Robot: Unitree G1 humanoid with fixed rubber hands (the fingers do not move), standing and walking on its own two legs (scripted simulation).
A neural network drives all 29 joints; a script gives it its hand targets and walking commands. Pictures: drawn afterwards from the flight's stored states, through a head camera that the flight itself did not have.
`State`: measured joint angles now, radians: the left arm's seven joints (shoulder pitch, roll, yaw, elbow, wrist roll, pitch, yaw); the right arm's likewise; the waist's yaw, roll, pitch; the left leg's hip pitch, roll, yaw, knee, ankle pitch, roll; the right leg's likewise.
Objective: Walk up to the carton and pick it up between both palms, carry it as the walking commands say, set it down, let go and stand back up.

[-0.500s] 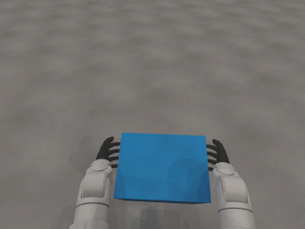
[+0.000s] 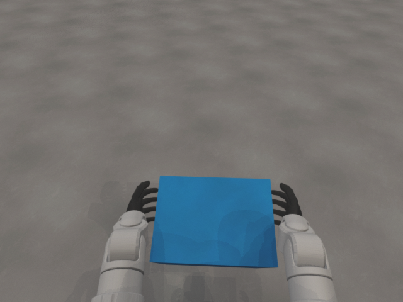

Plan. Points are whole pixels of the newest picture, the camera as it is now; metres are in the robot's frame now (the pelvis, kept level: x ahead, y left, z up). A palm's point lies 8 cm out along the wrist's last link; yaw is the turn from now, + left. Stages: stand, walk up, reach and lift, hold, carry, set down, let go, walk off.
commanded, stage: carry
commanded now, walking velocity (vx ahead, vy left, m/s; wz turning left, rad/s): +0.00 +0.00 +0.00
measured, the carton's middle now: (212, 226) +0.31 -0.01 -0.07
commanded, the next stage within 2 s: none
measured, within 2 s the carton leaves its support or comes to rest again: neither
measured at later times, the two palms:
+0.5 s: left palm (133, 219) +0.28 +0.16 +0.02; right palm (289, 221) +0.27 -0.16 +0.03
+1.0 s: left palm (162, 145) +0.43 +0.11 +0.08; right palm (297, 144) +0.43 -0.20 +0.08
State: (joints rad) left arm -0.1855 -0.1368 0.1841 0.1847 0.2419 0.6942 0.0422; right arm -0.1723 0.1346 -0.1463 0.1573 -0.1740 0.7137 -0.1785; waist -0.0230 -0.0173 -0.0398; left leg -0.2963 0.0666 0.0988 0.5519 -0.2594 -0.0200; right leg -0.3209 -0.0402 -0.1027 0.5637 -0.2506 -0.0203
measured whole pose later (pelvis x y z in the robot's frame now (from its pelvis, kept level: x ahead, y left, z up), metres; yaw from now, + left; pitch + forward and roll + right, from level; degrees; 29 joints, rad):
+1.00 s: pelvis +0.15 -0.05 +0.01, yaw +1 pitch +3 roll -1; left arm -0.26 -0.15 0.19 -0.20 0.15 1.20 0.15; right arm -0.27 0.16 -0.13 -0.23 -0.07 1.23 -0.31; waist -0.03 0.02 -0.02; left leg -0.05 0.15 0.14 0.35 -0.33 -0.09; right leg -0.43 -0.04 -0.12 0.66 -0.32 0.02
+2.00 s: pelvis +0.39 -0.10 +0.00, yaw +0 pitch +4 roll +0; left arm -0.22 -0.14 0.17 -0.27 0.13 1.18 0.16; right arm -0.26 0.15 -0.11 -0.25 -0.07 1.19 -0.28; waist -0.02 -0.01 0.02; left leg -0.23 0.04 0.15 0.49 -0.33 0.02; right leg -0.29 -0.05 -0.13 0.61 -0.42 0.00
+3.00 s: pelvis +0.44 -0.09 +0.00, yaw +1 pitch +5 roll -1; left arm -0.15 -0.13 0.15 -0.07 0.20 0.91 0.07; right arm -0.17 0.14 -0.12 -0.04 -0.18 0.90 -0.10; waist -0.01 0.00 -0.07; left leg -0.17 0.05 0.14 0.51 -0.42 0.01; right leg -0.28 -0.07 -0.17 0.56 -0.33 0.00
